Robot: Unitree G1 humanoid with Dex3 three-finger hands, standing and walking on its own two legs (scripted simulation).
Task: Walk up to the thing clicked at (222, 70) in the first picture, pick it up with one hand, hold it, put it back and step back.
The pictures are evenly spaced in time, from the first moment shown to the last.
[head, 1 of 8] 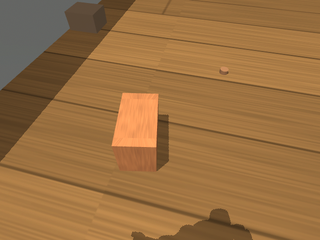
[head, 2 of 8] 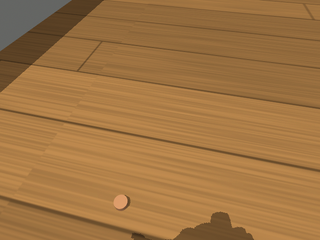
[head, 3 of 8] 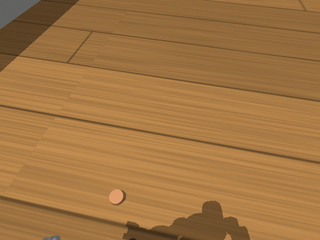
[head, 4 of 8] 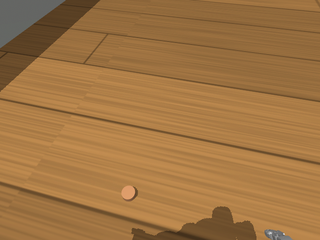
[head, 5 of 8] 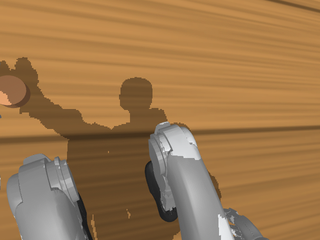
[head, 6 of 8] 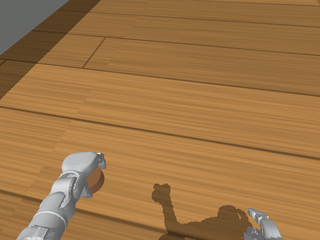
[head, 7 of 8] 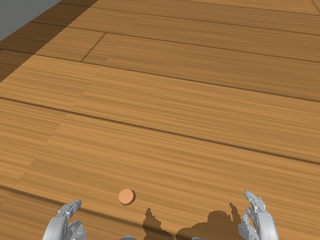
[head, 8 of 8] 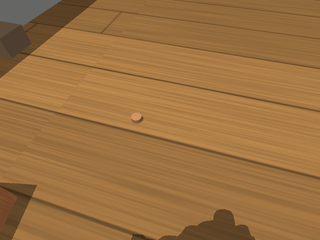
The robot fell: no
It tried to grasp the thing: yes
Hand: left
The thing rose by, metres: 0.68
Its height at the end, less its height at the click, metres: +0.00
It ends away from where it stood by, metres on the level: 0.01
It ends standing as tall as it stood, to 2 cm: yes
